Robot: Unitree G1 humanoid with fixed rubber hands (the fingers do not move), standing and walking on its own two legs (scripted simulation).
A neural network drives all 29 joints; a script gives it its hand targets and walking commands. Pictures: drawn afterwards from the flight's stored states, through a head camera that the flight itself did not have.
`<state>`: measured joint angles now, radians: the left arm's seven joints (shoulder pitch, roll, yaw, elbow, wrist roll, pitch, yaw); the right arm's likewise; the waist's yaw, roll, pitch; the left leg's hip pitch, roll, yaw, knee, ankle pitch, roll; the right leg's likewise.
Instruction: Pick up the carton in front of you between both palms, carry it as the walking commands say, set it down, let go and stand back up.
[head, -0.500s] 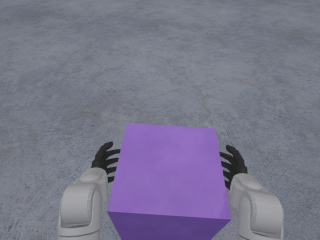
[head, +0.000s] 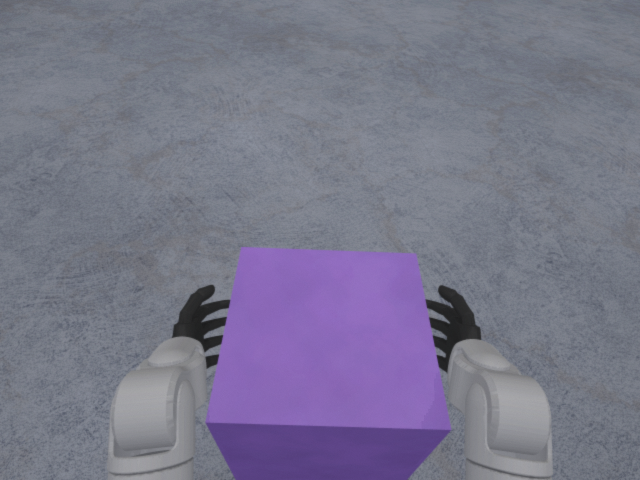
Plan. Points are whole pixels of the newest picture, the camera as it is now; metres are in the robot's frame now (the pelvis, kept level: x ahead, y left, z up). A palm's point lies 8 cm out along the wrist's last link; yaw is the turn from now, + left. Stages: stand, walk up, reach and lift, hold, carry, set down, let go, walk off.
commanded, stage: carry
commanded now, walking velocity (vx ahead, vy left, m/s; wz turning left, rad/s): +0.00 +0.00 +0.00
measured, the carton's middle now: (323, 375) +0.28 +0.00 +0.00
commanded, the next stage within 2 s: hold in 1.86 s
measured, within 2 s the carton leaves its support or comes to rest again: neither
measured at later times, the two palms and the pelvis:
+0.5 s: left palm (227, 292) +0.35 +0.13 +0.07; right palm (466, 302) +0.35 -0.17 +0.07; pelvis +0.08 -0.02 +0.00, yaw +0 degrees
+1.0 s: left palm (235, 318) +0.33 +0.12 +0.03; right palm (466, 328) +0.34 -0.18 +0.04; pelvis +0.04 -0.03 +0.00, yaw +0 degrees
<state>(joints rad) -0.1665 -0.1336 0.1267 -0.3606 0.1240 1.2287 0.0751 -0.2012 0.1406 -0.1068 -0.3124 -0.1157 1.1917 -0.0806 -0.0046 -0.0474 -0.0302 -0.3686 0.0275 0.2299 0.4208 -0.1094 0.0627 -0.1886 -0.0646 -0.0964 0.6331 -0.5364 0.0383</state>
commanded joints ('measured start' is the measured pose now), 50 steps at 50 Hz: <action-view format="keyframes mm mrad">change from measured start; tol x4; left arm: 1 -484 -921 -767 -99 -428 -23 -248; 6 -472 -900 -766 -124 -424 -27 -242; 11 -396 -844 -728 -33 -397 -6 -245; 19 -437 -876 -731 48 -377 -53 -253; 35 -385 -790 -615 223 -215 -353 -247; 44 -490 -785 -429 466 -85 -548 -245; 50 -539 -870 -429 535 -77 -598 -264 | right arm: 1 -341 964 692 -46 399 2 258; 6 -351 931 704 -83 401 -1 253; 11 -320 866 700 -32 381 25 246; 19 -369 896 722 40 368 -16 255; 34 -302 814 600 211 208 -293 255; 44 -414 796 407 471 67 -508 258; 50 -455 876 397 545 54 -558 278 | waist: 1 2 214 -406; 6 0 60 -378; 10 6 28 -358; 50 4 37 -275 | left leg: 1 451 250 -223 -67 507 40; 4 375 180 -124 -30 307 -20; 9 308 151 -126 111 563 -20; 12 288 144 -115 143 616 -24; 19 250 126 -97 131 499 -47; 28 263 135 -104 131 460 -43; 33 230 137 -107 148 341 -40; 50 229 150 -130 67 164 -43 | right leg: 1 -50 -7 9 -184 86 -9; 3 69 -29 -8 -279 331 -4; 4 51 -69 19 -282 383 -3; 6 76 -110 24 -189 607 -3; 9 59 -105 17 -150 763 -4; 18 76 -95 19 -145 914 -6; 33 92 -108 32 -148 885 -33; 43 16 -95 41 -197 593 -53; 50 1 -93 53 -213 516 -61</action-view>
